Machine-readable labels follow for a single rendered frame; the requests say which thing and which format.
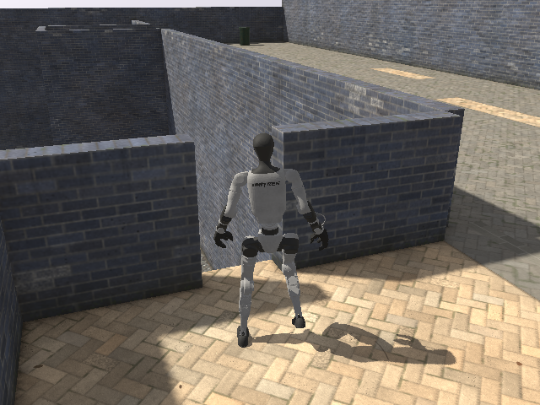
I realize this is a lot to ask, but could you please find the left robot hand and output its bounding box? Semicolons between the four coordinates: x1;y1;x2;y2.
213;231;233;248

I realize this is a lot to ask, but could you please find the robot right forearm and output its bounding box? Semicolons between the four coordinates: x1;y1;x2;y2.
303;201;324;235

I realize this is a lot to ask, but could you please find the right robot hand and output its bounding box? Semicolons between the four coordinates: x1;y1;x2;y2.
310;229;329;251

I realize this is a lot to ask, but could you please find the left robot upper arm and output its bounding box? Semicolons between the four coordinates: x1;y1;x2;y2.
224;171;248;218

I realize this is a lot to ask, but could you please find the robot left forearm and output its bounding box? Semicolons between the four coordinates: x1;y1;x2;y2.
216;205;232;234

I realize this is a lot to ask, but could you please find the robot left thigh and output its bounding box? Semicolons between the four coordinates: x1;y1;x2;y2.
241;235;259;295

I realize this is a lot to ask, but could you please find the right robot upper arm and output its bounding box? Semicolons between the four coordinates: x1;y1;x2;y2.
283;169;311;214

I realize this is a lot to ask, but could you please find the humanoid robot torso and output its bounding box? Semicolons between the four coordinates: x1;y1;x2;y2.
247;165;286;253

